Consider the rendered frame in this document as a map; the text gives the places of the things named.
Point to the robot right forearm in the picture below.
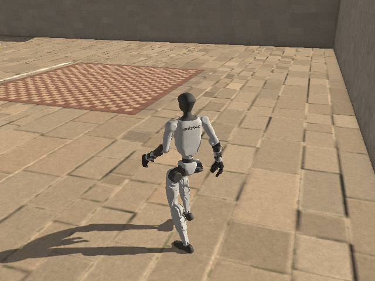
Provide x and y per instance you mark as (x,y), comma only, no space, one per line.
(217,152)

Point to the right robot upper arm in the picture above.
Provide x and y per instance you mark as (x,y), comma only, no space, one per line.
(209,130)

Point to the robot right hand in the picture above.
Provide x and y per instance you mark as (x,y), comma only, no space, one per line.
(215,166)

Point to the left robot upper arm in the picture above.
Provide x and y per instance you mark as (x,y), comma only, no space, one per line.
(170,127)

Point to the robot left shin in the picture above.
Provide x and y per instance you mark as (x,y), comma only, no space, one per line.
(180,225)

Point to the left robot foot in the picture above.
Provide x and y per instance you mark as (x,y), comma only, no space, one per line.
(179,245)

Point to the robot left hand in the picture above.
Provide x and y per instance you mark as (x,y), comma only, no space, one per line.
(144,161)

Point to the robot left forearm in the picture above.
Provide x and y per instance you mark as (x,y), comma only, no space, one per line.
(155,153)

